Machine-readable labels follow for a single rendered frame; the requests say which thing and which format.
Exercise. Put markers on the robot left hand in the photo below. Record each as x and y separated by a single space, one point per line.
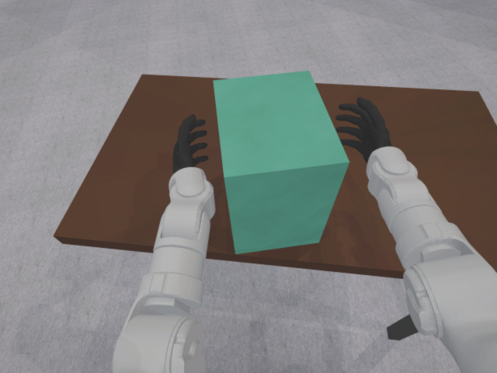
183 152

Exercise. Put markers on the carton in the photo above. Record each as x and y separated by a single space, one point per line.
282 159

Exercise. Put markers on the table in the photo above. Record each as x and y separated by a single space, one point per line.
448 135

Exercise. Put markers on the right robot forearm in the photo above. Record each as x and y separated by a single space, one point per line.
417 224

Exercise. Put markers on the right robot upper arm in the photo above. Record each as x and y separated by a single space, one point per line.
455 299

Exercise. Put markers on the robot right hand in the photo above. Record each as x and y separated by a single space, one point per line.
372 133

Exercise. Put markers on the left robot upper arm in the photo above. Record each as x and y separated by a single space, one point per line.
160 344

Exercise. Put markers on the left robot forearm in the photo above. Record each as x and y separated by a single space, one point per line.
173 284

